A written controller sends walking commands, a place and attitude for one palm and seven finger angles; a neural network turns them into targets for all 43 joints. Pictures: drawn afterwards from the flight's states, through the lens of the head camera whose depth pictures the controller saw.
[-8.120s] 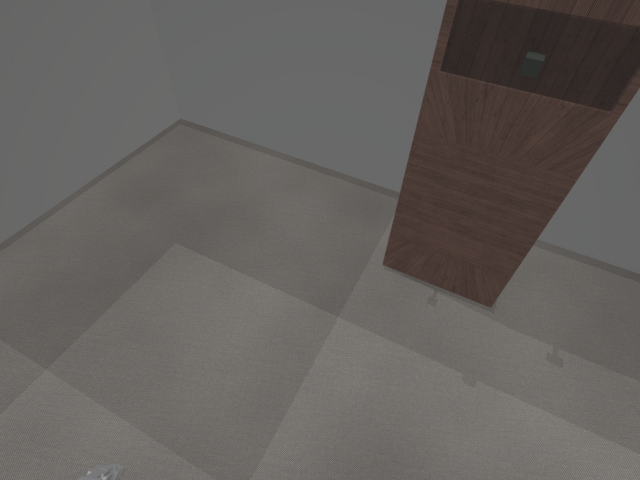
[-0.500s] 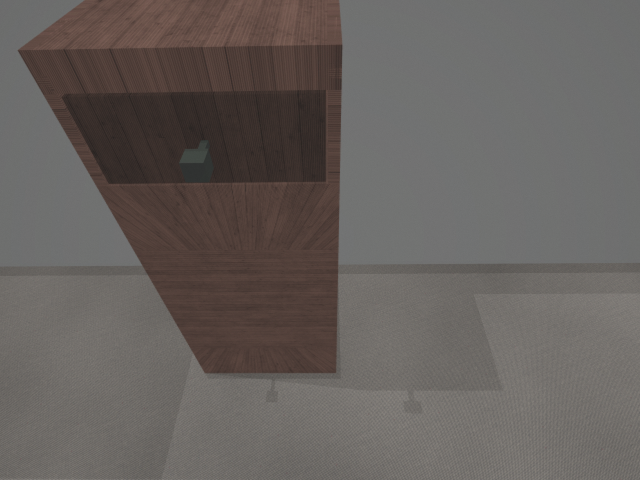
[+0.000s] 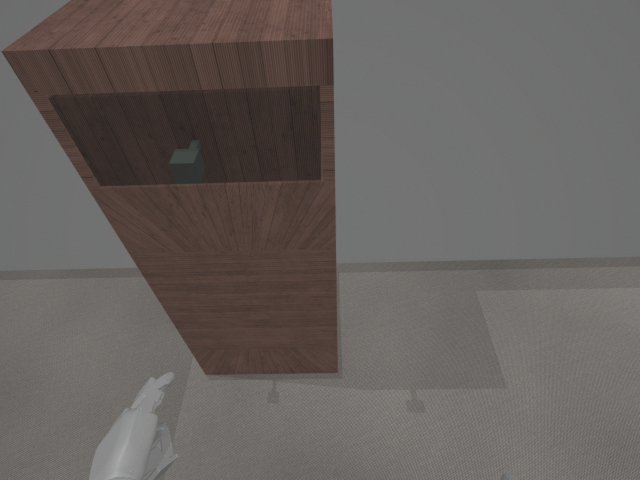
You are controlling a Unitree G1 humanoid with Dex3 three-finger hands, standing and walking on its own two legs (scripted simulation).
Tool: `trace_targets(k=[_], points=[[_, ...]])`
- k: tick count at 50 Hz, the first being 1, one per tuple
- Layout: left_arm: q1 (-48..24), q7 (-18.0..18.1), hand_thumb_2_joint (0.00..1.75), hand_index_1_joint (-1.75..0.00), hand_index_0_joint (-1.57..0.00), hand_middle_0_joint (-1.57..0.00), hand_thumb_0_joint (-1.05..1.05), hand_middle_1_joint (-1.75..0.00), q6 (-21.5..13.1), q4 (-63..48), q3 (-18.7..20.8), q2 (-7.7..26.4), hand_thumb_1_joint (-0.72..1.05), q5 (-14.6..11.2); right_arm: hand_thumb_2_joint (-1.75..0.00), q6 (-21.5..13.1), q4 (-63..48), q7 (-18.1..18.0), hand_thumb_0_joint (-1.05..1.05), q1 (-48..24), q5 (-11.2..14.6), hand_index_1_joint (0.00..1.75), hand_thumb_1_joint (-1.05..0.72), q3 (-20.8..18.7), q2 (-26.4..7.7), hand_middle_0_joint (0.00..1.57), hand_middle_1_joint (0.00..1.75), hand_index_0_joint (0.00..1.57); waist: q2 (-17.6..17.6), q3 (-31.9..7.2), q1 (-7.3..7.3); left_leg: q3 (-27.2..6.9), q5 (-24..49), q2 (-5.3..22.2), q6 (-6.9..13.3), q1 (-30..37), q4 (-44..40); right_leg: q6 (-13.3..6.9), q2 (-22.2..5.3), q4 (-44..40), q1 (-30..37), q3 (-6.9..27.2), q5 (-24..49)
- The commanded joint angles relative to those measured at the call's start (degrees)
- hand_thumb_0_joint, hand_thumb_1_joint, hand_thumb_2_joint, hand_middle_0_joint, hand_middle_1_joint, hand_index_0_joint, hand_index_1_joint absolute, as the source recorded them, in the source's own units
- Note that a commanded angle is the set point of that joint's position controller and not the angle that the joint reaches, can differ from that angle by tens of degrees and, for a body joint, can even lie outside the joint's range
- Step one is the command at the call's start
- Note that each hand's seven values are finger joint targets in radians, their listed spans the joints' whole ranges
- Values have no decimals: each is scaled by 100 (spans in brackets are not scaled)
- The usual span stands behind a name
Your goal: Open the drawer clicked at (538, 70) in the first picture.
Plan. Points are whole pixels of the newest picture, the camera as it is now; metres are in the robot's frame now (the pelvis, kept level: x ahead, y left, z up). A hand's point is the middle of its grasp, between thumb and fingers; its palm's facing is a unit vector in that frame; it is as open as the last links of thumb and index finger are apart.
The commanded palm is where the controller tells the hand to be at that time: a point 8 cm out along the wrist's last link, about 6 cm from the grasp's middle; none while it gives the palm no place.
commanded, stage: raise the hand with hooked fingers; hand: left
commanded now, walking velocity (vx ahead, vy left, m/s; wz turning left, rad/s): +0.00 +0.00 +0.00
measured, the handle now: (190, 158) +0.53 +0.23 +0.13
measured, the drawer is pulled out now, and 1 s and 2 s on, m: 0.00 0.00 0.00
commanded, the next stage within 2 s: move the hooked fingers above the handle in 1.72 s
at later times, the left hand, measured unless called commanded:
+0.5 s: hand (144, 381) +0.22 +0.22 +0.04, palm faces +0.11 -0.10 -0.99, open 10.1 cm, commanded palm +0.18 +0.22 +0.10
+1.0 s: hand (101, 284) +0.28 +0.25 +0.15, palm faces +0.16 -0.07 -0.98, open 12.9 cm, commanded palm +0.24 +0.24 +0.22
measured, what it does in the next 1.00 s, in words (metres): stands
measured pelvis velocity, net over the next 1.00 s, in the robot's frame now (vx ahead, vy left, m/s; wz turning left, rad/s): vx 0.00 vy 0.00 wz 0.02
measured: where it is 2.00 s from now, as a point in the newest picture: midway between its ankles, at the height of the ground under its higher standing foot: outside the picture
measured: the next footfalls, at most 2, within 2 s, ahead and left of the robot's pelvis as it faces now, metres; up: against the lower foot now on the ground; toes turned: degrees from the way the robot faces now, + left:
none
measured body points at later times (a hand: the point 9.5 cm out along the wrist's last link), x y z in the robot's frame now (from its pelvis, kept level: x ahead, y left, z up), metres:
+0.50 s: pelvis +0.01 -0.03 -0.01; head +0.02 -0.06 +0.44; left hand +0.21 +0.22 +0.10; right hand +0.26 -0.20 -0.09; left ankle -0.02 +0.11 -0.73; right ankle +0.01 -0.12 -0.73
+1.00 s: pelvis +0.00 +0.00 +0.01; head +0.01 -0.04 +0.46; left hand +0.27 +0.25 +0.20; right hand +0.23 -0.21 -0.08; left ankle -0.02 +0.11 -0.73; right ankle +0.01 -0.12 -0.73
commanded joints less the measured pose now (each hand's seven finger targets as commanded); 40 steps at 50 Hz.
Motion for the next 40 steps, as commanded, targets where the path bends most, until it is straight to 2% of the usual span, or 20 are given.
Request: trace_targets(k=[1, 2, 3, 4, 5, 7, 8, 9, 11, 13, 14, 16, 17, 19, 22, 26, 29, 33, 35, 40], points=[[1767, 674, 80, -45, -22, -22, 0, -45, -194, -844, -154, 87, 67, 2336, -90, 132, -1906, 360, 0, -1408, -353, 30, -90, -353, -679, 20, 30, 20, -983, -226, 578, -287, 1103, -62, -55, -826, -74, -401, 503, -268, -479, 126, -173], [2124, 710, 79, -47, -22, -22, 0, -47, -223, -764, -225, -17, 64, 2706, -90, 445, -2036, 514, 0, -1571, -408, 30, -90, -362, -699, 20, 30, 20, -1227, -8, 653, -199, 1061, -65, -61, -1065, -3, -422, 487, -262, -516, 269, 48], [2230, 731, 78, -48, -22, -22, 0, -48, -314, -916, -172, 23, 62, 2970, -90, 710, -2210, 646, 0, -1717, -415, 30, -90, -358, -681, 20, 30, 20, -1380, -63, 737, -145, 1069, -69, -54, -1218, 72, -439, 467, -161, -439, 363, 336], [2203, 759, 77, -50, -22, -22, 0, -50, -427, -1014, 83, 282, 60, 3174, -90, 917, -2285, 755, 0, -1811, -371, 30, -90, -333, -647, 20, 30, 20, -1548, -125, 859, -136, 1206, -92, -44, -1377, 138, -445, 436, -57, -250, 506, 728], [1886, 800, 76, -51, -22, -22, 0, -51, -522, -1415, 189, 487, 57, 3369, -90, 1087, -2430, 830, 0, -1942, -335, 30, -90, -287, -649, 20, 30, 20, -1412, -362, 868, -86, 1152, -130, -40, -1401, 172, -435, 393, 41, -159, 586, 817], [1506, 976, 74, -54, -23, -23, 0, -54, -616, -2005, 547, 893, 53, 3719, -90, 1271, -2620, 906, 0, -1977, -344, 30, -90, -268, -570, 20, 30, 20, -752, -810, 887, -43, 1251, -176, -8, -1131, 314, -446, 413, 203, -112, 691, 1018], [1199, 1096, 73, -55, -23, -23, 0, -55, -617, -2227, 681, 1053, 50, 3857, -90, 1329, -2666, 918, 0, -1933, -375, 30, -90, -270, -528, 20, 30, 20, -608, -1077, 846, -59, 1321, -202, 3, -959, 437, -448, 431, 260, -202, 813, 1065], [769, 1228, 72, -57, -23, -23, 0, -57, -613, -2425, 868, 1264, 48, 3988, -90, 1385, -2630, 903, 0, -1911, -414, 30, -90, -282, -507, 20, 30, 20, -531, -1083, 797, -110, 1186, -245, 9, -915, 555, -440, 431, 233, -387, 937, 856], [35, 1451, 70, -60, -23, -23, 0, -60, -592, -2761, 950, 1330, 43, 4103, -90, 1412, -2661, 865, 0, -1846, -485, 30, -90, -321, -469, 20, 30, 20, -142, -1457, 637, -189, 1174, -271, 60, -447, 800, -445, 404, 209, -748, 1128, 764], [-836, 1514, 68, -63, -24, -24, 0, -63, -613, -3200, 1042, 1533, 39, 3973, -90, 1440, -2621, 765, 0, -1886, -518, 30, -90, -341, -485, 20, 30, 20, 79, -1616, 424, -226, 1152, -287, 113, -133, 989, -403, 352, 147, -871, 1150, 831], [-1340, 1489, 67, -64, -24, -24, 0, -64, -612, -3408, 983, 1576, 36, 3857, -90, 1432, -2586, 702, 0, -1895, -552, 30, -90, -316, -459, 20, 30, 20, -27, -1507, 269, -287, 995, -301, 138, -82, 1065, -350, 327, 33, -983, 1159, 612], [-1432, 1320, 65, -68, -24, -24, 0, -68, -611, -3112, 840, 1473, 32, 3629, -90, 1367, -2505, 604, 0, -1902, -527, 30, -90, -296, -459, 20, 30, 20, -25, -1376, 158, -239, 910, -291, 180, 22, 1023, -289, 302, -110, -890, 991, 639], [-1466, 1181, 64, -69, -24, -24, 0, -69, -577, -3067, 767, 1451, 29, 3527, -90, 1358, -2475, 565, 0, -1966, -511, 30, -90, -268, -458, 20, 30, 20, 52, -1295, 156, -220, 937, -272, 187, 3, 925, -264, 299, -155, -705, 877, 817], [-1514, 837, 62, -72, -25, -25, 0, -72, -379, -2831, 662, 1441, 25, 3354, -90, 1406, -2416, 502, 0, -2082, -460, 30, -90, -183, -430, 20, 30, 20, -126, -1144, 184, -231, 965, -264, 185, -138, 701, -212, 286, -265, -284, 762, 1025], [-1199, 262, 59, -76, -25, -25, 0, -76, -92, -2689, 628, 1509, 18, 3246, -90, 1495, -2352, 416, 0, -2179, -374, 30, -90, -101, -404, 20, 30, 20, -248, -1032, 452, -139, 1231, -199, 176, -211, 237, -161, 254, -400, 452, 570, 1618], [-915, -265, 55, -82, -26, -26, 0, -82, 20, -2681, 951, 1829, 8, 3130, -90, 1534, -2315, 400, 0, -2168, -304, 30, -90, 22, -435, 20, 30, 20, -364, -891, 646, -94, 1524, -131, 117, -186, -214, -120, 214, -555, 1110, 464, 2035], [-982, -393, 52, -87, -26, -26, 0, -87, -61, -2855, 1335, 2107, 1, 3030, -90, 1533, -2313, 384, 0, -2166, -264, 30, -90, 19, -483, 20, 30, 20, -392, -946, 733, -98, 1746, -97, 102, -100, -430, -115, 206, -674, 1495, 467, 2311], [-1422, -391, 48, -93, -27, -27, 0, -93, -260, -3234, 1450, 2146, -8, 2882, -90, 1473, -2230, 395, 0, -2051, -207, 30, -90, -79, -515, 20, 30, 20, -194, -1148, 673, -111, 2011, -114, 108, 189, -578, -112, 182, -752, 1621, 324, 2508], [-1721, -380, 46, -96, -27, -27, 0, -96, -311, -3347, 1330, 2040, -13, 2824, -90, 1414, -2193, 395, 0, -2059, -168, 30, -90, -113, -514, 20, 30, 20, -35, -1065, 629, -121, 1998, -115, 107, 351, -640, -123, 191, -848, 1486, 233, 2201], [-2579, -553, 41, -103, -28, -28, 0, -103, -211, -3256, 1300, 2268, -24, 2806, -90, 1404, -2051, 388, 0, -2053, -95, 30, -90, -158, -585, 20, 30, 20, -92, -1101, 580, -184, 2212, -109, 97, 619, -812, -139, 211, -929, 1517, 54, 2130]])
